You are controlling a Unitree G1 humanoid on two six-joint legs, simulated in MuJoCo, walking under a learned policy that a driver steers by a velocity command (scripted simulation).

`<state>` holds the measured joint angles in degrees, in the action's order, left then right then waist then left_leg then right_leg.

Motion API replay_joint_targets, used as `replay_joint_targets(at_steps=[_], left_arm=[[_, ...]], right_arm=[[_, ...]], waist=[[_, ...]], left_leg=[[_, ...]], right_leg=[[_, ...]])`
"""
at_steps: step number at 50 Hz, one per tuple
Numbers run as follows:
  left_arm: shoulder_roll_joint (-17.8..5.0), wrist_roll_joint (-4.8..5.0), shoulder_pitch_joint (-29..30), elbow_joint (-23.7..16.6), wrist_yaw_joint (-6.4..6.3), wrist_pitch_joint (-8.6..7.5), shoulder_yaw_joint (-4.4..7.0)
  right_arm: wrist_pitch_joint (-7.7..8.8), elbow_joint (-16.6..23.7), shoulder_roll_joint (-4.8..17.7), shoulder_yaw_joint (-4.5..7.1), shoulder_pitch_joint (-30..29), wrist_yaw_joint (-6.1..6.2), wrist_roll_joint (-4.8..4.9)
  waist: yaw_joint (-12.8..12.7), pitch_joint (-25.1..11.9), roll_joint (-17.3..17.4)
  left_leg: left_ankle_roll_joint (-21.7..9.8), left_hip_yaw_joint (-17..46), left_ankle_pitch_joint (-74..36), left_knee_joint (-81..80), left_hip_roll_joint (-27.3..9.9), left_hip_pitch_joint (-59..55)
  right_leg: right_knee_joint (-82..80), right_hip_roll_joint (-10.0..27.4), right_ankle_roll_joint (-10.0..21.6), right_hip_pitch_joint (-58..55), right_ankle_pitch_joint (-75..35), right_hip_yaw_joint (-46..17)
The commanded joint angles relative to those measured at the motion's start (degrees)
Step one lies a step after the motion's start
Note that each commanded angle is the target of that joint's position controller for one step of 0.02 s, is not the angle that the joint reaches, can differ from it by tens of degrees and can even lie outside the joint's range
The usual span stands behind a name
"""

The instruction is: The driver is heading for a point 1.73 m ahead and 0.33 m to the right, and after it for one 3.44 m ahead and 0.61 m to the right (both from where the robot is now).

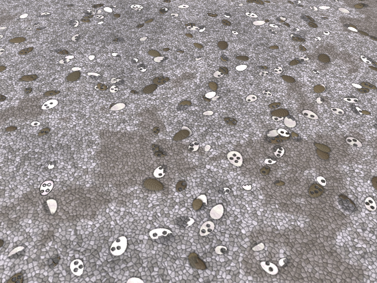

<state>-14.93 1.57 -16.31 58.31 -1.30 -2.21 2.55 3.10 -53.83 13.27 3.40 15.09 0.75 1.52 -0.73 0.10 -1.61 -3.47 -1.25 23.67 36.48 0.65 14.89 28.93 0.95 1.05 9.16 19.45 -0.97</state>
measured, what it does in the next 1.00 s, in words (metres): walks ahead: right foot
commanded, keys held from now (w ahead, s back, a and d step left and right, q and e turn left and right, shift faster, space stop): w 1.00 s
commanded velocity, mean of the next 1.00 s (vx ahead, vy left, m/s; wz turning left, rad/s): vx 0.45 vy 0.00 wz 0.00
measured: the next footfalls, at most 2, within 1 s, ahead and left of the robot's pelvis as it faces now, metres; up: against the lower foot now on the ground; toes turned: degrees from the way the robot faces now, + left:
right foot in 0.50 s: +0.41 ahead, -0.12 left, +0.00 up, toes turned -2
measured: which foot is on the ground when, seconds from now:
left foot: down 0.00-0.52, up 0.54-1.00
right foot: down 0.00-0.04, up 0.06-0.48, down 0.50-1.00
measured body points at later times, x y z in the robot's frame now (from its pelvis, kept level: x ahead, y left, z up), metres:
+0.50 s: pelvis +0.22 -0.02 -0.02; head +0.26 -0.02 +0.43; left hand +0.47 +0.20 -0.10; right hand +0.12 -0.27 -0.15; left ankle +0.00 +0.11 -0.73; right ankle +0.37 -0.12 -0.74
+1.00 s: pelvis +0.51 -0.01 +0.00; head +0.54 -0.01 +0.45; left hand +0.47 +0.26 -0.14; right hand +0.72 -0.24 -0.10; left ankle +0.68 +0.11 -0.72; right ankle +0.37 -0.12 -0.74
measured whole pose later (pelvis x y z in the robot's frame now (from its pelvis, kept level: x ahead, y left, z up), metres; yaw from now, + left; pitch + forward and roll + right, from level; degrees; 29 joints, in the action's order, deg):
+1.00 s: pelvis +0.51 -0.01 +0.00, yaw +0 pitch +2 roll -2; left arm -15.2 0.9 -21.8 57.9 -0.1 -3.9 2.7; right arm 5.3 -46.6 13.8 2.0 1.2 -1.8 1.1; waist -4.9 0.8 1.8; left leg -1.9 -0.1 -0.9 29.4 -4.1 32.8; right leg 12.6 -3.2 1.6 -4.4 19.2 2.3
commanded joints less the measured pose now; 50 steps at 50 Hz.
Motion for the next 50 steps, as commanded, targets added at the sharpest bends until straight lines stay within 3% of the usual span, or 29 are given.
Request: replay_joint_targets(at_steps=[1,2,3,4,5,6,7,8,10,14,17,20,22,23,24,25,26,27,28,29,30,31,33,35,38,42,46,48,50], left_arm=[[-8.6,0.54,7.78,-4.72,0.28,-0.81,1.62],[-5.77,0.09,8.79,-5.33,0.5,-1.14,0.75],[-2.06,-0.55,9.34,-7.1,0.65,-1.92,-0.22],[-4.37,0.45,10.6,-8.54,0.57,-2.85,0.42],[-6.1,1.4,9.85,-8.32,0.92,-3.45,0.81],[-6.09,1.57,8.94,-7.61,1.39,-3.91,0.8],[-6.05,0.89,9.05,-7.23,1.55,-4.26,1.0],[-6.4,0.22,9.93,-7.32,1.8,-4.33,1.33],[-4.46,-0.31,10.62,-7.41,2.61,-3.99,1.12],[-1.39,-0.67,19.41,-11.03,2.96,-3.41,-0.19],[-1.85,-0.14,24.1,-12.98,3.32,-3.3,-0.57],[-3.59,0.12,25.47,-14.6,3.93,-3.5,-0.29],[-5.67,0.03,22.34,-14.32,4.19,-3.78,0.62],[-7.21,0.01,17.82,-13.29,4.01,-3.72,1.48],[-9.24,0.17,8.39,-10.44,3.62,-3.47,2.84],[-11.87,-0.13,-2.12,-7.92,3.04,-3.12,3.9],[-16.73,-1.34,-8.97,-6.17,2.96,-2.8,5.01],[-12.27,-1.02,-7.47,-6.13,3.23,-2.84,3.5],[-9.49,-0.66,-1.51,-6.73,3.27,-3.18,2.59],[-7.69,-0.82,3.73,-8.04,3.32,-3.5,2.02],[-6.27,-1.46,7.14,-8.45,3.57,-3.87,1.62],[-4.81,-2.14,8.85,-8.45,3.75,-4.3,1.18],[-4.33,-2.02,8.49,-7.48,3.92,-4.58,1.03],[-5.84,-1.85,6.33,-6.31,3.32,-4.81,1.25],[-7.66,-1.7,2.63,-5.27,1.98,-4.48,1.56],[-8.69,-0.98,-1.91,-4.2,1.23,-3.87,1.55],[-9.02,-0.55,-6.84,-2.21,1.11,-2.68,1.69],[-9.58,-0.5,-7.54,-1.76,0.93,-1.93,2.01],[-10.52,-0.55,-6.18,-2.15,0.79,-1.31,2.37]], right_arm=[[1.85,-0.97,4.39,1.65,5.36,-0.56,-0.18],[1.76,-2.6,5.99,2.3,11.07,-0.43,-0.34],[1.82,-3.19,11.32,3.45,17.24,-0.19,-0.27],[2.56,-3.31,11.88,3.0,17.82,-0.96,-1.09],[3.29,-1.94,8.47,1.83,12.89,-1.09,-1.17],[3.69,-0.93,6.78,1.24,10.11,-1.25,-1.22],[3.66,-0.28,7.06,1.04,8.19,-1.46,-1.17],[3.4,-0.17,6.33,0.61,7.7,-1.51,-1.18],[2.68,-1.0,4.82,-0.05,10.24,-1.2,-1.52],[1.87,-1.38,7.29,0.08,11.9,0.11,-1.54],[2.04,-2.28,8.5,0.33,13.92,0.45,-1.19],[1.92,-3.1,8.65,0.7,13.7,0.48,-0.4],[1.39,-2.8,9.69,1.17,12.24,0.52,-0.61],[0.94,-2.55,10.38,1.44,11.47,0.52,-0.91],[0.33,-2.26,9.86,1.26,10.86,0.51,-1.3],[0.13,-1.17,8.75,0.61,10.78,0.49,-1.88],[1.14,-0.46,0.44,-1.58,18.33,-0.27,-1.63],[2.9,-1.46,2.48,-1.34,16.48,-0.63,-0.49],[3.89,0.86,7.1,0.05,10.41,-0.81,1.24],[4.38,1.93,8.14,0.17,6.28,-0.46,1.4],[4.28,2.2,8.0,0.58,4.46,0.08,0.57],[3.53,1.94,7.21,0.9,5.53,0.42,-0.08],[2.06,1.65,4.68,0.68,7.27,0.55,-0.4],[1.34,3.09,5.02,0.88,4.18,0.71,-0.77],[1.55,5.78,5.6,0.98,-3.37,0.6,-1.44],[2.36,8.09,4.04,0.06,-12.03,-0.45,-1.03],[2.81,10.68,4.27,-0.54,-18.63,-1.93,-0.43],[3.13,11.84,5.19,-0.47,-19.75,-2.68,-0.35],[3.35,11.48,7.21,0.21,-16.32,-3.01,-0.3]], waist=[[5.2,4.03,-4.47],[7.12,1.89,1.67],[8.14,-0.57,16.91],[7.68,1.25,17.91],[4.99,5.19,10.62],[3.84,5.86,8.03],[3.14,5.77,6.03],[2.83,5.9,5.76],[3.02,4.5,7.16],[4.66,6.34,5.87],[5.51,7.9,7.09],[3.94,8.54,7.27],[1.22,5.27,7.89],[-1.35,1.51,9.05],[-5.88,-4.11,8.97],[-9.88,-11.1,6.55],[-6.23,-21.03,-9.55],[-6.83,-22.1,-10.94],[-5.43,-11.23,-8.59],[-3.57,-5.72,-3.28],[-1.5,-2.42,-0.37],[0.82,-1.62,-1.46],[2.48,-0.92,-2.83],[2.55,1.3,-2.26],[0.73,3.08,-0.57],[-2.27,3.86,-0.38],[-4.35,5.31,-0.16],[-3.67,5.0,-0.77],[-0.91,2.46,-2.41]], left_leg=[[-0.19,-2.04,-9.66,-10.12,1.32,-13.08],[-1.34,5.84,-6.79,-13.61,-3.43,-19.69],[-7.16,27.55,1.13,-23.1,-15.76,-27.02],[-13.53,41.83,6.19,-27.53,-22.74,-24.81],[-13.26,38.23,7.49,-27.11,-22.25,-23.24],[-10.95,31.92,5.16,-27.24,-19.47,-22.68],[-8.99,27.07,-0.12,-27.86,-17.62,-22.17],[-7.58,22.58,-7.92,-28.27,-16.29,-21.58],[-6.63,15.51,-20.34,-28.5,-13.55,-20.47],[-6.83,8.63,-25.52,-30.5,-11.25,-14.3],[-6.84,6.8,-23.37,-32.52,-11.78,-11.41],[-5.87,6.05,-27.35,-30.93,-14.44,-16.15],[-4.63,5.02,-41.04,-25.52,-15.38,-20.11],[-3.91,4.13,-52.29,-19.6,-15.01,-20.93],[-2.54,2.27,-58.95,-8.73,-12.76,-18.73],[-0.88,1.48,-48.59,6.61,-10.54,-7.25],[3.25,0.86,-14.67,30.79,0.37,15.15],[2.13,9.55,7.58,39.87,2.12,21.52],[0.95,8.77,4.6,43.14,-1.3,27.22],[0.18,7.12,-1.07,40.98,-4.62,25.87],[0.19,6.18,-5.32,37.33,-6.98,22.96],[0.11,6.62,-7.84,34.5,-8.93,18.8],[0.61,6.1,-8.91,31.3,-9.9,15.5],[1.8,5.37,-11.95,26.95,-10.57,18.36],[3.46,4.95,-21.46,15.98,-10.74,24.42],[3.64,1.98,-31.24,1.29,-7.81,21.71],[2.9,1.74,-29.16,-5.24,-6.29,23.58],[1.56,1.96,-24.83,-7.18,-5.64,23.65],[-0.11,0.64,-20.17,-8.4,-3.68,17.35]], right_leg=[[-11.3,7.89,6.95,14.14,9.54,-10.01],[-0.36,4.24,4.51,18.74,4.14,-4.84],[19.19,-2.05,0.5,28.97,4.72,3.14],[31.07,-2.94,0.77,36.16,13.45,-1.05],[36.87,1.08,2.04,40.46,9.88,-3.92],[37.61,3.14,3.2,41.39,3.92,-3.97],[35.97,4.49,3.5,41.2,-0.79,-3.16],[33.37,5.65,3.21,40.33,-4.19,-2.73],[29.56,5.69,1.88,37.28,-8.24,-0.38],[14.32,3.56,-0.96,32.69,-16.33,2.79],[5.96,1.64,-0.9,26.72,-21.63,4.05],[1.84,1.72,1.39,25.83,-21.46,2.31],[1.02,0.21,3.25,20.74,-18.52,2.92],[1.69,-1.61,4.37,14.32,-16.72,4.23],[1.6,-3.35,5.93,2.72,-16.13,5.44],[3.5,3.07,8.7,-14.69,-14.19,-1.8],[-2.62,18.63,18.39,-34.79,2.58,-30.95],[-13.42,20.57,18.46,-33.31,9.61,-45.01],[-14.61,18.87,15.28,-24.73,9.23,-36.54],[-15.74,16.99,13.59,-14.82,3.25,-28.19],[-17.19,14.87,12.53,-6.26,-3.57,-21.84],[-18.64,12.5,11.58,-0.91,-7.53,-16.97],[-21.27,10.85,12.25,4.14,-9.99,-12.63],[-23.38,10.6,13.15,5.85,-11.88,-9.93],[-24.25,10.4,12.87,2.7,-15.53,-7.8],[-24.08,8.65,10.7,0.11,-17.76,-3.4],[-20.92,11.43,10.64,-8.36,-19.34,-3.54],[-18.04,13.51,10.0,-12.85,-23.13,-4.27],[-13.19,13.99,8.75,-14.99,-34.23,-4.0]])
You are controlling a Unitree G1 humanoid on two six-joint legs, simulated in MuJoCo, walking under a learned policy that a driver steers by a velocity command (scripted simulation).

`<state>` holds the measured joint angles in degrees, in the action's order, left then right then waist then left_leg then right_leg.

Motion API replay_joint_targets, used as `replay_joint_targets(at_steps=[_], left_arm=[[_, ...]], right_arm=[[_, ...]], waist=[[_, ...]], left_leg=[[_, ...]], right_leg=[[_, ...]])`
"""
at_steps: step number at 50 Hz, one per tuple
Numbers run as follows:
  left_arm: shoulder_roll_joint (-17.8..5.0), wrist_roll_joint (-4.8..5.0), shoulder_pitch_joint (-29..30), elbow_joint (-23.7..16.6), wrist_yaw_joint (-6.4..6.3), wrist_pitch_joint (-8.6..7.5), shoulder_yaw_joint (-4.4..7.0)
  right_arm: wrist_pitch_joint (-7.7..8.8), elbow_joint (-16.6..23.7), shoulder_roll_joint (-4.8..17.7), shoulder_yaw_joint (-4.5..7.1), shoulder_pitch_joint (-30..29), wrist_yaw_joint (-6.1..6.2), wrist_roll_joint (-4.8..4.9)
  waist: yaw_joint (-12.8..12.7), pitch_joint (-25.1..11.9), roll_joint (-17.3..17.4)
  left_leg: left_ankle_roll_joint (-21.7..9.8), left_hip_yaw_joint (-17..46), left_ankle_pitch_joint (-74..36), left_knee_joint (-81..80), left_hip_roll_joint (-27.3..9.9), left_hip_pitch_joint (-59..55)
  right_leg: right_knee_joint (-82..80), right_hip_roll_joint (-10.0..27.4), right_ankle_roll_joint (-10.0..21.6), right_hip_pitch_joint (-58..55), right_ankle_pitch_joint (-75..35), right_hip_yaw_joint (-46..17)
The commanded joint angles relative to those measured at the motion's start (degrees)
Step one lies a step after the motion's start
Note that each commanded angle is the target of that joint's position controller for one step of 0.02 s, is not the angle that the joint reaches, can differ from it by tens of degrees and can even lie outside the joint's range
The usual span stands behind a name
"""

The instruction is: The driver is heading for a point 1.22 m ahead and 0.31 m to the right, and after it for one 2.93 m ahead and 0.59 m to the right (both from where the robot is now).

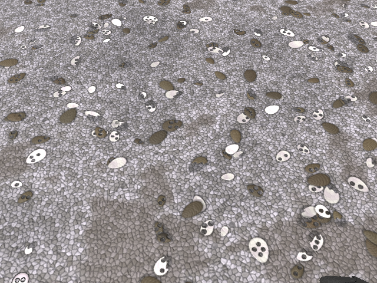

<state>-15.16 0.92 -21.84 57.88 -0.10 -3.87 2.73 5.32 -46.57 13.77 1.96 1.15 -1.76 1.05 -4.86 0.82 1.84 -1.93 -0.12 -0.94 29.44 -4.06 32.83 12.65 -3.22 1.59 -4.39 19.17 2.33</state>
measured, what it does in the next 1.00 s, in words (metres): walks ahead, turning right: left foot, then right foot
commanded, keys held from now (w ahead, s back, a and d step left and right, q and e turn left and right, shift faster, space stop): w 0.06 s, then w+e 0.74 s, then w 0.20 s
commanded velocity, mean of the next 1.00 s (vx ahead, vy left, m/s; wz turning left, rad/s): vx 0.50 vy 0.00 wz -0.38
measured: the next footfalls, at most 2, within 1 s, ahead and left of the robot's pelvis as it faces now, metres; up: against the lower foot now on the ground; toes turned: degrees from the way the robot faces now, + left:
left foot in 0.04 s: +0.21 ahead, +0.13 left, +0.00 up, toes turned +2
right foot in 0.60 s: +0.48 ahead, -0.14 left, +0.00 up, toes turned -17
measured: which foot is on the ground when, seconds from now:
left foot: up 0.00-0.02, down 0.04-0.58, up 0.60-1.00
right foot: down 0.00-0.04, up 0.06-0.58, down 0.60-1.00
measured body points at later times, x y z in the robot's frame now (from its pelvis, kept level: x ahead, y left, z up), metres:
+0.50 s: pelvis +0.28 +0.01 +0.00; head +0.31 +0.00 +0.45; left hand +0.50 +0.22 -0.11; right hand +0.25 -0.26 -0.14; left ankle +0.17 +0.13 -0.73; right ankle +0.44 -0.15 -0.70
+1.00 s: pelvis +0.56 -0.09 +0.01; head +0.59 -0.12 +0.46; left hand +0.72 +0.15 -0.10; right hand +0.66 -0.40 -0.09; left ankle +0.80 -0.02 -0.69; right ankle +0.45 -0.13 -0.73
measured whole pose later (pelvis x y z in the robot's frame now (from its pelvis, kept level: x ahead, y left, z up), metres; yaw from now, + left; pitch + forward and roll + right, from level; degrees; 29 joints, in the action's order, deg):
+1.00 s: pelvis +0.56 -0.09 +0.01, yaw -26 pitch +2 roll +0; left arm -15.2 1.0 -19.1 45.9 -0.4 -3.5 4.0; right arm 6.3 -43.6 15.6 2.6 1.6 -1.1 0.0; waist -4.4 1.2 2.8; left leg 1.3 2.8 -5.3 30.3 -3.4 34.8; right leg 19.0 -6.4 5.0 3.1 17.3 -7.1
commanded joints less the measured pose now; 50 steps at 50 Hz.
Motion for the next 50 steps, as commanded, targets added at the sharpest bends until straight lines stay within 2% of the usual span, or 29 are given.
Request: replay_joint_targets(at_steps=[1,2,3,4,5,6,7,9,11,13,16,19,22,24,27,28,29,30,31,32,33,34,35,36,39,41,44,47,50], left_arm=[[-10.41,0.02,0.73,-2.13,-0.41,0.69,2.18],[-8.87,-0.42,0.98,-2.75,-0.43,0.87,1.53],[-4.5,-1.21,-2.87,-4.32,-0.15,0.2,0.02],[0.18,-0.85,-6.92,-3.38,0.29,-1.13,-1.48],[-6.91,1.21,-1.56,-3.91,0.49,-2.13,0.33],[-8.79,2.36,3.3,-5.61,0.44,-2.65,0.92],[-8.4,1.87,5.52,-5.83,0.03,-2.63,1.07],[-6.07,1.15,3.99,-5.24,-0.22,-1.05,1.51],[-3.47,1.26,2.7,-4.98,-0.21,0.45,1.35],[-3.35,0.99,4.89,-6.29,-0.33,1.2,1.57],[-3.16,0.4,9.12,-8.3,0.14,0.92,1.71],[-1.98,-0.01,15.28,-10.66,1.27,0.56,1.09],[-1.38,0.0,20.7,-13.7,2.31,0.55,0.6],[-1.68,0.17,22.71,-15.7,3.12,0.62,0.64],[-4.15,0.4,19.76,-17.12,3.97,0.92,1.86],[-5.95,0.6,14.64,-16.36,3.95,1.06,2.9],[-8.93,0.78,5.88,-14.38,3.46,1.09,4.65],[-14.18,0.66,-2.8,-12.53,2.08,1.69,6.7],[-18.92,1.0,-1.06,-13.01,1.78,1.36,7.16],[-14.35,0.28,-3.18,-14.19,1.86,0.78,5.74],[-11.41,-0.13,-0.87,-14.04,1.83,0.11,4.96],[-9.51,0.18,3.25,-14.84,1.84,-0.32,4.4],[-7.61,0.09,7.32,-15.91,1.82,-0.39,3.84],[-6.47,-0.51,9.34,-16.92,1.61,-0.48,3.34],[-8.2,-0.15,8.73,-17.28,0.68,-0.62,3.67],[-9.58,-0.06,6.88,-16.91,-0.18,-0.52,4.0],[-8.67,0.1,4.32,-16.0,-0.71,-0.11,3.64],[-8.61,0.1,0.9,-14.3,-0.52,-0.16,3.4],[-8.72,0.08,-1.26,-13.04,-0.66,0.21,3.37]], right_arm=[[1.2,2.67,8.4,2.6,3.44,-0.41,0.09],[1.17,-0.36,11.44,4.08,13.53,0.04,-0.1],[1.02,-2.08,16.71,5.39,22.56,0.47,-1.36],[0.63,-3.05,16.31,5.17,25.15,0.19,-0.87],[0.67,-2.73,11.14,3.68,23.38,0.39,-0.61],[0.78,-1.73,9.6,3.09,18.06,0.71,-0.65],[0.96,-1.1,8.09,2.6,13.84,0.74,-1.05],[1.58,-1.27,5.46,1.94,10.11,0.46,-1.89],[2.02,-2.21,5.55,2.08,9.96,0.46,-1.96],[2.22,-3.1,6.81,2.5,10.77,0.97,-2.21],[1.96,-3.83,7.74,2.74,11.64,1.94,-2.28],[1.57,-4.21,8.88,2.92,12.9,2.71,-1.82],[0.48,-5.63,9.82,3.31,16.65,3.1,-1.15],[-0.58,-6.08,10.38,3.63,17.72,3.16,-0.67],[-1.99,-5.01,12.62,4.36,15.69,3.72,-0.28],[-2.54,-4.57,13.26,4.53,14.96,3.96,-0.29],[-2.89,-4.03,13.33,4.42,13.81,4.11,-0.11],[-2.39,-2.75,11.89,3.73,14.6,4.13,-1.02],[-0.42,-0.11,2.59,1.01,20.39,2.74,-2.43],[2.3,1.03,7.23,1.63,13.61,1.78,0.06],[3.62,2.77,9.29,2.22,8.39,1.35,1.9],[4.14,2.65,9.02,2.12,7.87,1.67,1.2],[3.95,2.0,9.45,2.64,8.03,2.12,-0.38],[3.18,1.94,9.91,3.07,9.29,2.16,-0.91],[1.24,2.97,8.0,2.98,9.17,2.33,-1.82],[0.82,4.52,6.89,2.54,5.22,2.45,-2.03],[1.21,5.66,4.91,1.6,-0.06,1.71,-1.72],[1.75,7.16,5.36,1.4,-4.54,0.86,-0.88],[2.37,8.56,7.17,1.75,-6.61,0.11,-0.88]], waist=[[6.73,-1.97,-6.3],[11.03,-8.67,-5.46],[11.53,-18.23,2.8],[10.38,-24.53,13.71],[11.94,-18.78,8.4],[10.78,-10.62,6.06],[9.03,-6.64,2.18],[5.47,-2.93,3.28],[4.16,-1.28,3.17],[3.98,0.46,2.15],[4.65,1.69,1.47],[6.71,3.15,0.59],[8.72,4.77,-0.44],[8.77,5.04,-0.1],[5.27,1.14,2.79],[2.21,-1.96,3.64],[-2.63,-6.52,2.74],[-5.61,-11.98,-3.92],[2.14,-16.85,-16.93],[-2.23,-21.09,-10.14],[-2.47,-13.09,-7.72],[0.32,-8.41,-2.66],[2.75,-5.39,-1.13],[4.73,-4.65,-2.13],[6.11,-2.83,-2.64],[5.05,-1.4,-3.34],[2.16,-1.04,-5.41],[-0.26,0.2,-6.46],[-0.53,1.1,-6.61]], left_leg=[[-3.04,-2.26,4.78,-2.51,3.01,-9.16],[-5.16,-1.69,3.27,-1.54,2.55,-23.99],[-11.81,16.84,5.0,0.2,-11.16,-47.12],[-17.19,39.19,14.84,-8.21,-19.83,-58.3],[-14.16,36.44,19.55,-10.76,-18.08,-54.31],[-11.76,27.36,15.7,-12.31,-16.7,-45.53],[-10.53,21.09,11.1,-14.48,-14.66,-37.36],[-8.78,12.45,6.95,-18.76,-11.23,-27.6],[-9.03,7.14,3.33,-21.31,-10.32,-23.92],[-9.24,3.02,-0.37,-22.58,-10.19,-23.49],[-8.31,-2.52,-2.85,-23.43,-9.13,-24.91],[-7.15,-7.13,-3.13,-24.27,-8.57,-25.96],[-7.01,-8.96,-5.9,-22.31,-10.79,-33.07],[-6.56,-9.81,-10.67,-19.33,-12.46,-38.16],[-4.73,-12.09,-35.17,-9.36,-12.95,-41.0],[-3.96,-12.74,-42.27,-1.55,-12.37,-40.18],[-2.22,-13.84,-40.94,10.26,-10.27,-35.58],[0.42,-13.99,-22.36,28.14,-7.45,-21.53],[3.78,-6.89,32.98,47.3,5.43,4.34],[2.27,5.16,34.98,52.32,5.61,11.35],[0.65,5.43,29.33,50.6,2.68,15.67],[0.08,5.21,24.14,45.36,-0.02,13.25],[0.59,4.92,21.58,40.51,-1.67,9.02],[1.11,5.36,19.85,38.04,-2.82,4.75],[3.93,3.74,16.66,30.21,-2.76,2.12],[5.44,2.66,9.8,22.09,-1.86,3.13],[5.28,1.36,-3.5,8.18,0.26,-1.21],[4.12,1.27,-8.81,2.29,1.41,-2.71],[1.75,2.06,-3.04,-1.2,1.67,1.14]], right_leg=[[10.03,16.54,7.16,-0.84,-43.77,-5.67],[21.87,13.35,5.5,4.45,-45.17,-3.36],[42.92,7.45,2.3,23.79,-28.0,-0.3],[57.17,-0.82,0.5,39.75,13.18,-4.97],[62.76,2.27,1.72,45.71,13.45,-10.69],[62.29,5.2,2.38,47.83,7.89,-9.17],[59.35,7.84,2.17,45.52,2.62,-8.2],[54.68,10.72,1.63,39.24,-2.89,-8.71],[53.17,11.05,0.93,38.16,-4.87,-8.53],[50.21,11.06,0.16,41.54,-9.15,-9.28],[40.52,10.38,-0.52,44.04,-18.38,-8.97],[30.69,9.71,-0.32,42.15,-24.85,-4.56],[25.66,9.25,0.72,45.05,-23.58,-2.52],[23.98,8.59,1.85,46.69,-19.27,-1.13],[23.7,4.05,4.78,38.44,-10.74,3.6],[23.76,1.68,6.17,31.53,-8.41,4.92],[19.85,-0.63,8.3,18.73,-11.34,4.75],[17.76,6.08,11.73,1.34,-10.8,-7.7],[12.31,19.87,22.74,-17.01,-2.57,-40.47],[4.63,22.05,23.02,-19.77,1.25,-49.42],[3.74,20.57,20.04,-14.56,-3.45,-40.81],[3.83,18.04,17.91,-5.67,-9.33,-33.54],[3.13,15.8,16.58,2.55,-15.28,-28.11],[1.89,14.32,16.16,7.7,-19.4,-25.34],[-0.27,12.3,16.25,14.82,-26.08,-20.64],[-0.74,10.68,15.11,16.63,-27.63,-17.43],[-0.03,7.55,11.66,18.05,-24.4,-12.88],[0.17,9.49,10.84,15.7,-18.84,-14.87],[4.25,13.2,10.55,7.03,-21.32,-18.39]])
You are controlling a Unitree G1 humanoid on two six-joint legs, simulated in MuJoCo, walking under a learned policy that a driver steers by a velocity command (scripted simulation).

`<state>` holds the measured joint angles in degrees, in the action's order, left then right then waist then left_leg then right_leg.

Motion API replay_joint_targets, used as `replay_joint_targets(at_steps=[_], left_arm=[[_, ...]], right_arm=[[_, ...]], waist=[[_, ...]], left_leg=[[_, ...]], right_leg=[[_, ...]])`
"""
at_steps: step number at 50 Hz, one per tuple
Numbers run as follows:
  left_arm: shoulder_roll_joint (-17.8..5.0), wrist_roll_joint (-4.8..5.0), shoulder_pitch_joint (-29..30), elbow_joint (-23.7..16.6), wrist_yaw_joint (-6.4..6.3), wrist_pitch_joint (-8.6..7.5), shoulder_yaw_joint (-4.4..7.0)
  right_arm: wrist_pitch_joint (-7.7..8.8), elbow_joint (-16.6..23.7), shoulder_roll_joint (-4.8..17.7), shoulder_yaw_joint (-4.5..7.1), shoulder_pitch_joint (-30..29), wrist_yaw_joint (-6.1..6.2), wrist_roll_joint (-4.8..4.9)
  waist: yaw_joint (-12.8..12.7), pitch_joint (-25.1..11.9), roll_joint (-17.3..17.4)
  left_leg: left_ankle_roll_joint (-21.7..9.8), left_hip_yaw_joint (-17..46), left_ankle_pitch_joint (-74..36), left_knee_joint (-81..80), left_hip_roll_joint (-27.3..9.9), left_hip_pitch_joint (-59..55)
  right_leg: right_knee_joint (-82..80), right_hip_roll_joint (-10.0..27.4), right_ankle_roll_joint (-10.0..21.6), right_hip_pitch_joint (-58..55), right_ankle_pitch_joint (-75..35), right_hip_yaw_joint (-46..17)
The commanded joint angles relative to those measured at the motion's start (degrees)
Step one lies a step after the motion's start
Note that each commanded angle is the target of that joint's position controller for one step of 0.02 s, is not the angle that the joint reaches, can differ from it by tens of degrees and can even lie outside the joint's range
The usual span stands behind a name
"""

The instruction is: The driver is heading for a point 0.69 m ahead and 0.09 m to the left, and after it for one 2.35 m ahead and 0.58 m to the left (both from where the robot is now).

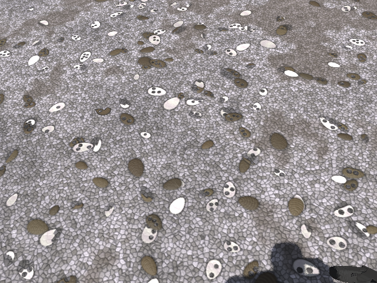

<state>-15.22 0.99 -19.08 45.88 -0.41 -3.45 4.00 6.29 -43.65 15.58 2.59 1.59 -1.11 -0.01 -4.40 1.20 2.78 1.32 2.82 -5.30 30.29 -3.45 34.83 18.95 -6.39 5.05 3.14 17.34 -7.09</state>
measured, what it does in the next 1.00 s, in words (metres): walks ahead: left foot, then right foot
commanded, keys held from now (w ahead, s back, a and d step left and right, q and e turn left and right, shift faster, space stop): w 0.60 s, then w+q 0.22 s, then q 0.18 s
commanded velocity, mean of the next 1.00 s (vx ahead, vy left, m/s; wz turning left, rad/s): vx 0.47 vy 0.00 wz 0.06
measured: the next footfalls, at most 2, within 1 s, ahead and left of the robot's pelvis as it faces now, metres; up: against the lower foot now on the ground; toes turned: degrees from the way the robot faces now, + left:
left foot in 0.10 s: +0.24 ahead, +0.13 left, +0.00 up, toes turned -1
right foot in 0.62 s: +0.52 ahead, -0.12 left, +0.00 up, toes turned -3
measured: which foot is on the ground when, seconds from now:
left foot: up 0.00-0.08, down 0.10-0.62, up 0.64-1.00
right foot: down 0.00-0.12, up 0.14-0.60, down 0.62-1.00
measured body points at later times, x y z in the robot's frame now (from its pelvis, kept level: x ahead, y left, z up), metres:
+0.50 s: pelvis +0.29 +0.03 +0.00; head +0.32 +0.03 +0.45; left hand +0.51 +0.26 -0.09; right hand +0.28 -0.25 -0.13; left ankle +0.20 +0.13 -0.74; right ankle +0.46 -0.14 -0.70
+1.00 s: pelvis +0.55 -0.02 +0.00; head +0.58 -0.02 +0.45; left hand +0.57 +0.26 -0.12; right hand +0.75 -0.25 -0.11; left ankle +0.71 +0.14 -0.69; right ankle +0.48 -0.12 -0.74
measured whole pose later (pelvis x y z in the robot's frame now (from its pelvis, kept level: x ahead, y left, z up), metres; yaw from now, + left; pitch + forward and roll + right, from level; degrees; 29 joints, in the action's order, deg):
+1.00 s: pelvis +0.55 -0.02 +0.00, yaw +8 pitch +1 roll -2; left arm -15.0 -0.4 -16.3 49.0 -1.2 -4.3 3.6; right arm 2.1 -43.6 16.0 3.5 7.6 -1.8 0.4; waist -3.1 2.1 2.6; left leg 0.1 1.0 -2.2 39.5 -4.9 38.0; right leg 15.0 -1.9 1.9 1.0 15.4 11.4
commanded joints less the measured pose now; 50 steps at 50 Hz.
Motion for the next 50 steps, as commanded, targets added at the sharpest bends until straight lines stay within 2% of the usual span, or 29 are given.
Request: replay_joint_targets(at_steps=[1,3,4,5,6,7,8,9,10,12,14,17,21,24,26,28,29,30,31,32,33,34,35,36,38,40,44,47,50], left_arm=[[-8.99,-0.11,-4.22,-0.78,-0.52,0.04,2.21],[-9.66,-0.24,-2.87,-0.93,-0.72,0.52,2.38],[-9.02,-0.39,-1.61,-1.38,-0.65,0.68,2.02],[-7.31,-0.97,-0.48,-2.7,-0.51,0.65,1.12],[-3.06,-0.21,-8.62,-2.61,-0.22,-0.23,-0.13],[-4.63,0.3,-8.42,-2.22,0.0,-0.96,-0.3],[-8.84,1.17,-2.53,-3.37,0.24,-1.28,0.76],[-8.84,0.98,2.16,-4.63,0.27,-1.46,0.62],[-8.14,0.05,4.6,-5.26,0.29,-1.54,0.7],[-6.48,-0.41,2.6,-4.69,0.26,-0.99,0.85],[-4.66,-0.52,1.97,-4.54,0.15,-0.52,0.42],[-3.67,-0.98,7.4,-6.38,0.07,-0.68,-0.16],[-2.32,-0.59,15.07,-8.09,0.85,-1.38,-0.87],[-2.78,-0.04,19.72,-9.79,1.66,-1.72,-0.9],[-3.57,0.05,21.32,-10.84,2.29,-2.03,-0.74],[-5.05,-0.04,19.16,-10.64,2.63,-2.3,-0.21],[-6.33,-0.25,14.68,-9.48,2.53,-2.39,0.53],[-9.05,-0.51,6.24,-6.9,2.1,-2.34,1.91],[-13.39,-1.38,-4.34,-5.27,1.41,-2.19,3.12],[-17.16,-1.39,-6.27,-4.23,1.55,-1.8,3.78],[-11.13,-0.79,-6.76,-4.47,1.46,-1.58,2.45],[-9.07,-0.75,-2.93,-4.73,1.19,-1.68,1.62],[-7.79,-1.06,0.95,-4.98,1.14,-1.77,1.12],[-6.09,-1.29,3.89,-5.0,1.3,-1.97,0.67],[-4.82,-1.75,6.33,-4.47,1.53,-2.88,0.5],[-5.57,-1.73,6.83,-3.35,1.45,-3.61,0.88],[-7.17,-2.17,8.02,-2.03,0.2,-3.3,1.32],[-8.52,-1.71,6.73,-1.32,-1.01,-2.3,1.53],[-9.99,-0.64,5.25,-0.38,-1.62,-0.72,2.04]], right_arm=[[1.6,5.74,5.84,1.24,-6.52,-0.72,0.19],[1.92,4.82,7.3,1.89,-1.75,-0.73,0.18],[2.06,2.91,8.93,2.8,5.01,-0.52,-0.06],[2.08,1.39,11.4,3.51,14.54,-0.25,-0.86],[1.44,-0.37,15.84,4.98,22.34,-0.19,-1.22],[1.03,-1.78,11.67,3.94,23.73,-0.69,0.41],[0.74,-1.03,8.48,2.93,19.65,-0.52,1.16],[0.19,0.03,7.26,2.37,15.23,-0.31,0.6],[-0.06,0.23,6.06,1.83,12.5,-0.42,0.0],[0.24,0.24,4.91,1.26,10.74,-0.55,-0.66],[0.57,-0.54,5.99,1.51,11.44,-0.47,-0.17],[0.31,-1.66,8.25,2.14,13.14,0.19,0.21],[-0.49,-3.31,9.27,2.27,16.9,0.68,0.99],[-1.26,-4.97,9.63,2.31,20.25,0.73,1.3],[-1.96,-5.7,10.07,2.49,20.96,0.93,1.41],[-2.59,-5.96,11.0,2.82,20.31,1.24,1.43],[-2.87,-5.79,11.38,2.87,19.05,1.38,1.52],[-3.05,-5.51,10.2,2.36,18.87,1.49,1.25],[-2.83,-3.86,7.07,1.0,19.15,1.52,-0.12],[-1.52,-3.31,0.3,-1.05,26.86,1.04,0.33],[-0.65,-4.39,6.98,0.49,23.4,0.76,1.79],[-0.22,-2.59,9.57,1.36,17.79,0.61,2.86],[-0.29,-2.18,8.94,1.37,15.11,0.84,2.51],[-0.75,-2.04,8.38,1.64,13.93,1.01,1.74],[-2.44,-2.76,6.22,1.71,16.65,1.08,1.8],[-3.61,-2.46,4.54,1.6,16.61,1.17,1.77],[-3.77,-0.1,3.79,1.68,12.32,0.9,0.8],[-3.42,2.58,1.81,0.93,6.02,-0.43,0.25],[-3.83,5.05,2.85,1.37,4.02,-1.75,0.32]], waist=[[-0.45,0.79,-8.04],[2.53,-1.05,-9.39],[6.08,-5.49,-8.73],[10.3,-13.64,-6.19],[9.29,-22.69,7.89],[9.91,-22.69,12.41],[10.22,-12.59,6.34],[9.06,-6.75,1.35],[7.52,-2.06,-0.72],[4.72,-1.3,1.68],[4.05,-1.47,2.48],[5.12,-0.73,0.95],[8.05,0.27,0.76],[9.58,1.52,0.97],[9.18,2.0,1.44],[7.06,0.63,2.32],[4.06,-2.02,2.46],[0.23,-7.67,1.37],[-3.47,-16.57,-4.94],[0.35,-23.44,-20.16],[-2.62,-21.53,-13.8],[-2.31,-12.59,-10.89],[-0.47,-8.47,-7.2],[1.16,-4.93,-6.8],[4.11,-3.29,-8.48],[5.22,-1.59,-7.32],[5.65,0.84,-6.23],[3.02,0.59,-5.96],[2.47,-0.69,-6.51]], left_leg=[[-2.38,-0.96,3.9,-2.61,1.24,-0.73],[-4.56,-2.65,8.45,-4.01,2.91,-6.69],[-6.39,-3.59,6.35,-5.1,3.64,-16.45],[-10.16,3.21,3.75,-2.14,-3.17,-32.46],[-19.57,26.5,12.47,-3.63,-15.73,-55.4],[-20.55,40.45,23.66,-12.0,-19.15,-57.94],[-17.57,34.3,30.61,-13.33,-17.48,-50.49],[-15.63,27.04,28.39,-14.75,-15.21,-41.7],[-15.15,22.02,23.17,-16.82,-12.84,-33.87],[-14.31,16.05,15.02,-19.39,-9.63,-27.09],[-15.14,11.77,8.8,-21.15,-8.84,-25.09],[-15.1,6.96,2.35,-22.61,-8.15,-25.58],[-12.8,1.87,2.05,-22.46,-5.92,-26.3],[-12.59,2.84,2.92,-20.85,-8.17,-30.85],[-11.91,3.76,0.89,-18.69,-10.17,-34.89],[-10.78,3.91,-5.92,-14.96,-11.12,-37.46],[-9.76,2.39,-14.62,-9.65,-9.91,-37.2],[-8.19,0.06,-18.67,0.26,-7.01,-33.92],[-6.01,-1.97,-3.53,18.15,-3.46,-21.45],[-2.84,-1.82,36.15,36.99,6.48,0.96],[-3.14,4.95,38.94,43.57,3.91,7.62],[-3.62,4.26,33.74,44.03,1.36,10.59],[-3.36,3.04,28.55,41.45,-1.23,8.48],[-2.93,2.84,25.37,38.4,-2.63,6.63],[-2.37,3.3,21.54,36.1,-4.22,1.09],[-1.61,3.55,19.04,34.45,-4.44,1.62],[-0.28,1.89,8.45,22.4,-3.03,2.39],[-0.63,-3.09,-0.27,10.97,-1.21,-2.32],[-1.97,-4.04,2.57,6.39,-0.3,-1.89]], right_leg=[[-0.88,17.49,6.77,-2.79,-21.89,-9.85],[4.04,17.37,5.45,-4.97,-34.38,-9.6],[11.4,14.6,4.2,-3.92,-42.1,-7.36],[24.7,11.54,2.41,3.98,-36.07,-5.0],[46.86,2.44,-2.53,25.52,-11.95,0.07],[54.09,1.17,-2.82,35.95,15.28,-2.93],[57.53,4.9,-2.44,41.07,12.15,-3.38],[55.72,7.98,-2.25,40.72,7.1,-0.46],[51.56,9.89,-2.42,39.52,3.83,0.95],[46.33,12.44,-2.85,33.83,0.32,1.5],[42.45,13.15,-3.87,33.13,-1.36,2.89],[32.23,13.76,-5.38,35.1,-9.75,4.0],[17.96,11.42,-5.63,31.03,-21.39,6.27],[13.42,10.35,-4.97,31.5,-21.63,6.39],[11.22,9.88,-3.65,32.2,-17.86,6.14],[9.47,8.76,-2.05,28.13,-13.71,6.83],[7.74,7.18,-0.81,21.18,-13.43,8.39],[7.65,6.91,1.06,8.58,-14.8,8.72],[10.14,17.98,5.12,-9.82,-17.76,-3.25],[4.5,30.54,14.25,-27.24,-8.15,-29.11],[0.76,29.6,13.08,-25.24,0.46,-31.77],[-0.55,27.66,10.16,-17.65,-1.48,-22.38],[-2.25,25.18,8.4,-9.8,-5.82,-15.76],[-4.45,23.13,7.49,-3.57,-9.17,-11.01],[-8.48,21.3,6.68,3.26,-12.49,-4.85],[-10.81,21.27,7.03,5.86,-17.01,-0.03],[-9.81,19.0,5.33,6.77,-34.94,10.9],[-7.84,17.74,3.89,6.33,-39.42,16.19],[-3.54,20.3,3.38,-0.63,-41.63,16.39]])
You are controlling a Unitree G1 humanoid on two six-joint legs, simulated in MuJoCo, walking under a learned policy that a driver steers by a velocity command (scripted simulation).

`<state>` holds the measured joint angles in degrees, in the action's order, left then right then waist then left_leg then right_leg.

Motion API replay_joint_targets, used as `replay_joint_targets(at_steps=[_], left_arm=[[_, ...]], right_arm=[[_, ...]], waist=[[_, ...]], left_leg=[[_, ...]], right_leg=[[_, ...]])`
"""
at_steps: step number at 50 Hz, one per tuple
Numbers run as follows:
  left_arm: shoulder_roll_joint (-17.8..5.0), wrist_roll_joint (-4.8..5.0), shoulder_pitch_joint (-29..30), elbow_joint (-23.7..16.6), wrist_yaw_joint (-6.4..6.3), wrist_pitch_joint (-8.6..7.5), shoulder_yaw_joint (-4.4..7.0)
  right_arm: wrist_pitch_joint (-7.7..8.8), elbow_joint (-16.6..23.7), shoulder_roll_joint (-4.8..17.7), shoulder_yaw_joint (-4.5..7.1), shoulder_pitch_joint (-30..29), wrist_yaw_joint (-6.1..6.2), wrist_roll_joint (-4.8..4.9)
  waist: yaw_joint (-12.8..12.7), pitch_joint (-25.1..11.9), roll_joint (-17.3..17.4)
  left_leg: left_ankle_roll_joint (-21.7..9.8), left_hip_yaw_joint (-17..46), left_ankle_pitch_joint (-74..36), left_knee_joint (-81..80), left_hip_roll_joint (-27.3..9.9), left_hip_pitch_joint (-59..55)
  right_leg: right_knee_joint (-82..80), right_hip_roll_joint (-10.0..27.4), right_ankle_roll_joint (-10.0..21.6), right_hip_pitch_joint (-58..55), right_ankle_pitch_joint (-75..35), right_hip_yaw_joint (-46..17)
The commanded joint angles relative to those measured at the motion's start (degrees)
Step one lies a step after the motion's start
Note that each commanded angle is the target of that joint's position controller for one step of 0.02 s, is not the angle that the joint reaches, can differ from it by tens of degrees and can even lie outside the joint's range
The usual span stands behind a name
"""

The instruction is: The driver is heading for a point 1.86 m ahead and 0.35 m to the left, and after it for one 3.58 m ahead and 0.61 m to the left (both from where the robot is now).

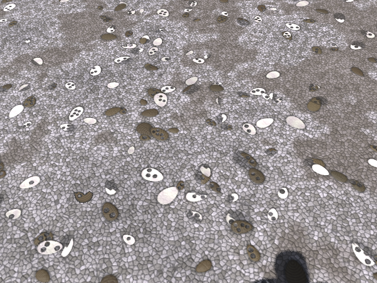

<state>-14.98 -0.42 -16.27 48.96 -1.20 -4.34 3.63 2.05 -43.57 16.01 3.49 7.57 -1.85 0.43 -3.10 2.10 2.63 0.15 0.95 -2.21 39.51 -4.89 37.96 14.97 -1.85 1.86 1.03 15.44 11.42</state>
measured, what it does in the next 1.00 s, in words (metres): walks ahead, turning left: left foot, then right foot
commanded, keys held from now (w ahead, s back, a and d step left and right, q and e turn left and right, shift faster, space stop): q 0.42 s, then no key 0.58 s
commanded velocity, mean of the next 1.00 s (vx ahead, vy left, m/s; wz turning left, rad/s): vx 0.06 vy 0.00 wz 0.35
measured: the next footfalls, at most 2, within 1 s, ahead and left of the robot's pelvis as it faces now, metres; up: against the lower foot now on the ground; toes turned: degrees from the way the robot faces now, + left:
left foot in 0.10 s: +0.22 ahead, +0.11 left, +0.00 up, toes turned +5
right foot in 0.56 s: +0.24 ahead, -0.12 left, +0.00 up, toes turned +21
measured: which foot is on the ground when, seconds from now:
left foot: up 0.00-0.08, down 0.10-0.56, up 0.58-0.84, down 0.86-1.00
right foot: down 0.00-0.12, up 0.14-0.54, down 0.56-1.00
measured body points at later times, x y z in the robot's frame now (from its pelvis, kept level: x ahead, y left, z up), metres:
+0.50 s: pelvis +0.13 +0.00 -0.01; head +0.16 +0.02 +0.44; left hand +0.20 +0.31 -0.12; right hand +0.36 -0.23 -0.10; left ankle +0.18 +0.11 -0.74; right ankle +0.21 -0.14 -0.72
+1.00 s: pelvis +0.14 -0.01 -0.01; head +0.15 +0.00 +0.44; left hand +0.17 +0.27 -0.12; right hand +0.36 -0.21 -0.11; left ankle +0.08 +0.11 -0.74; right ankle +0.20 -0.13 -0.74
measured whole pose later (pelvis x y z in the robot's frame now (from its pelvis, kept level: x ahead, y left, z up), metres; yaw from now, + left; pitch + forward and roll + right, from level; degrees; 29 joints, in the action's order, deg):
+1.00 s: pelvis +0.14 -0.01 -0.01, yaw +20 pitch -1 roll +0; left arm -13.4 -1.0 -10.2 45.7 0.0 -1.1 1.6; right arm -2.0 -41.2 13.6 2.8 12.1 0.8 -1.0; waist -1.0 1.4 -0.6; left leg 1.1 3.7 17.6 29.8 0.2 11.6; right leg 29.8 1.0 -1.5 14.9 14.3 -1.3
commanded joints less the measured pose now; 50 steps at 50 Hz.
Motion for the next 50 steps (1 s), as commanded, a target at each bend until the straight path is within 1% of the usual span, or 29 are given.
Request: replay_joint_targets(at_steps=[1,4,5,6,7,8,9,10,11,12,14,18,21,25,27,28,29,30,31,32,34,38,41,43,44,45,46,47,50], left_arm=[[-10.74,1.2,2.84,-3.48,-1.04,0.77,2.63],[-11.56,2.11,5.32,-4.56,-1.93,2.48,3.13],[-10.5,1.83,4.07,-4.64,-1.83,2.57,2.71],[-5.51,-1.37,-0.32,-6.04,-1.2,2.1,1.07],[-4.69,-1.36,-4.24,-7.29,-0.1,1.4,0.02],[-9.29,0.38,-0.33,-6.55,0.69,1.19,1.13],[-9.29,1.42,3.89,-8.0,0.64,1.47,1.14],[-8.44,0.72,5.03,-7.35,-0.13,2.08,1.17],[-9.05,0.05,5.43,-7.59,-0.83,2.93,1.49],[-8.97,-0.06,5.09,-7.74,-0.95,3.64,1.62],[-7.39,-0.24,3.73,-7.58,-1.26,3.97,1.33],[-6.4,-0.19,6.01,-8.13,-1.66,4.15,0.89],[-6.52,0.15,8.0,-8.9,-1.31,3.98,0.93],[-6.78,0.45,6.9,-8.96,-0.25,2.89,1.02],[-6.23,0.17,4.37,-8.39,0.53,2.34,1.1],[-8.77,-0.9,3.83,-8.79,0.58,2.24,1.63],[-14.01,-2.04,6.33,-9.71,0.25,2.61,2.6],[-11.99,-3.15,5.91,-9.7,0.33,2.6,2.33],[-10.72,-2.55,7.1,-10.59,0.17,2.4,2.0],[-10.05,-1.4,8.6,-10.6,-0.03,2.41,1.92],[-7.54,0.11,9.94,-10.55,-0.16,2.49,1.0],[-6.14,-0.09,8.67,-9.41,0.0,3.6,0.54],[-8.08,0.48,6.16,-8.38,0.09,4.28,0.91],[-7.15,0.96,3.92,-7.32,0.37,3.63,0.45],[-6.25,-0.09,3.57,-7.46,0.78,2.72,0.0],[-4.97,-0.67,1.59,-7.39,1.33,1.81,-0.22],[-5.25,-1.18,5.15,-7.0,1.41,1.64,-0.47],[-6.43,-0.86,7.24,-6.91,1.42,1.8,-0.11],[-5.07,-0.55,7.57,-6.39,0.74,2.94,-0.29]], right_arm=[[0.26,5.68,3.22,0.83,-1.86,-1.39,-0.22],[0.34,4.92,7.22,2.9,6.72,-1.89,-0.41],[0.55,3.84,10.29,4.25,12.02,-0.97,-0.66],[0.21,4.57,16.18,5.37,12.98,0.58,-0.78],[0.24,7.2,17.6,5.04,10.87,0.53,-1.69],[-0.13,8.68,13.59,4.19,9.41,0.13,-1.15],[-0.22,9.15,11.19,3.51,5.98,0.21,-0.5],[-0.62,9.09,9.35,3.03,3.67,0.53,0.34],[-1.05,9.37,8.46,2.75,1.98,1.0,0.45],[-1.42,9.84,8.68,2.78,1.2,1.25,-0.3],[-1.67,10.52,9.66,3.25,0.64,1.78,-1.07],[-2.51,11.09,10.76,3.83,1.19,3.33,-0.29],[-3.37,11.71,10.58,3.85,0.6,3.73,-0.33],[-4.05,11.68,9.04,3.15,1.46,3.41,-0.6],[-4.45,11.42,7.79,2.44,1.58,3.41,-0.12],[-4.39,10.92,6.04,1.87,4.11,3.43,-0.26],[-3.95,11.47,4.11,1.43,7.05,3.23,-0.59],[-3.06,12.64,7.83,2.44,3.4,3.26,-0.97],[-2.92,11.86,10.98,3.6,2.57,3.29,-0.53],[-3.33,10.42,10.52,3.87,3.67,3.36,-0.22],[-4.42,8.81,7.09,3.09,5.29,3.69,-0.5],[-4.29,9.49,1.59,0.79,1.89,3.23,-0.26],[-4.1,8.56,2.95,1.19,2.44,3.0,0.47],[-3.99,7.46,4.55,1.32,3.97,3.09,-0.38],[-4.04,7.88,7.44,1.71,4.65,3.54,-0.98],[-4.13,6.56,9.49,2.33,4.12,3.49,-1.16],[-3.91,6.69,5.33,1.61,3.13,2.9,-1.26],[-3.67,6.7,3.61,0.97,3.08,2.59,-1.74],[-2.49,5.62,4.04,0.83,3.31,2.7,-1.51]], waist=[[1.67,-1.96,-6.83],[6.6,-6.39,-6.75],[9.07,-9.48,-2.87],[5.84,-14.8,10.18],[3.34,-25.13,13.55],[6.85,-26.21,3.26],[6.04,-19.33,1.06],[4.4,-13.25,-3.47],[3.14,-10.4,-2.08],[2.0,-9.35,0.22],[1.25,-9.71,2.35],[2.47,-11.68,3.16],[3.37,-10.22,5.23],[4.11,-10.37,7.14],[2.25,-9.61,6.55],[2.9,-8.97,2.15],[6.9,-7.15,-12.84],[3.98,-6.14,-18.7],[3.27,-5.41,-13.98],[4.05,-4.83,-10.98],[4.44,-4.3,-9.9],[2.65,-5.95,-13.46],[2.03,-6.41,-14.37],[2.46,-5.89,-11.76],[1.69,-7.63,-6.56],[-1.12,-8.4,2.75],[1.45,-7.79,2.79],[2.43,-5.71,0.48],[2.02,-2.28,1.92]], left_leg=[[-1.64,-2.58,2.41,-3.65,1.68,-5.16],[-5.08,-5.46,6.87,-8.6,6.26,-15.44],[-7.15,-3.42,-4.87,-14.23,6.88,-25.03],[-12.99,13.37,-35.06,-8.85,-6.11,-41.28],[-26.32,38.29,-35.19,-12.54,-18.09,-53.23],[-23.98,32.99,-25.7,-15.34,-15.2,-50.3],[-20.83,26.57,-17.48,-16.49,-12.38,-43.62],[-17.56,22.24,-10.4,-18.2,-9.3,-35.73],[-16.27,20.62,-5.57,-19.71,-7.83,-28.94],[-15.55,19.69,-3.04,-21.12,-5.96,-23.91],[-15.29,18.01,-4.41,-21.61,-4.17,-20.67],[-13.98,19.33,3.94,-20.97,-3.02,-21.09],[-12.56,21.88,14.91,-21.61,-1.83,-19.54],[-11.68,24.19,12.54,-18.51,-2.71,-21.82],[-9.25,23.24,11.54,-15.27,-0.79,-20.14],[-6.12,20.45,16.85,-10.77,2.22,-16.8],[-2.31,10.21,29.24,-0.82,11.07,-9.55],[0.21,7.31,36.82,9.44,11.21,-7.82],[1.24,8.99,35.56,18.08,10.45,-7.45],[2.13,9.01,33.07,22.1,10.47,-6.66],[3.96,9.22,29.56,24.93,9.67,-6.6],[5.4,2.2,27.81,6.04,6.02,-15.12],[4.56,-0.17,20.83,-10.26,6.15,-22.02],[1.96,2.28,8.25,-20.79,4.64,-30.31],[0.17,6.66,-2.76,-17.9,-0.03,-35.48],[-2.75,7.22,-1.53,-13.35,-1.07,-33.66],[-3.74,7.17,6.93,-14.19,-0.07,-29.04],[-3.12,6.98,11.08,-15.39,0.63,-26.56],[-1.59,6.45,12.34,-15.69,1.39,-23.13]], right_leg=[[2.7,16.61,6.12,-0.39,-41.59,-2.21],[18.49,15.36,3.35,-1.44,-49.82,-1.18],[30.44,11.47,0.33,2.71,-41.93,0.05],[49.03,5.65,-3.6,19.46,-1.96,-0.17],[65.67,-3.89,-5.84,34.13,27.44,-10.6],[67.5,0.02,-4.67,36.02,22.94,-18.12],[64.68,1.66,-3.85,38.12,17.87,-17.17],[59.82,3.77,-4.1,37.97,14.38,-16.53],[55.43,4.87,-4.28,35.5,11.93,-16.67],[53.1,4.56,-4.34,31.71,10.24,-16.19],[47.64,3.28,-5.07,28.87,8.51,-15.38],[38.62,2.36,-6.53,28.03,4.02,-16.57],[32.88,1.5,-6.56,26.24,2.15,-17.0],[24.08,1.57,-5.16,21.46,2.53,-15.58],[11.8,1.65,-3.0,14.01,-4.34,-13.93],[7.04,7.81,-0.58,9.82,-6.87,-19.32],[4.1,18.5,5.94,7.85,-15.7,-31.54],[1.26,24.68,13.63,13.12,-17.54,-40.35],[1.66,23.09,14.19,13.47,-16.92,-38.29],[3.05,19.93,11.85,12.76,-17.23,-33.66],[4.84,16.46,9.44,11.12,-20.62,-28.01],[6.82,11.73,8.11,8.44,-24.44,-20.88],[8.68,12.64,8.71,6.86,-24.53,-22.8],[8.79,11.74,5.2,10.42,-21.02,-23.01],[10.82,10.04,2.28,13.95,-16.94,-20.94],[10.24,5.37,-0.58,14.26,-9.38,-15.65],[11.02,4.25,-2.86,10.88,-6.3,-13.85],[11.73,4.08,-3.07,11.09,-5.42,-13.69],[12.31,4.14,-2.61,11.2,-6.76,-13.81]])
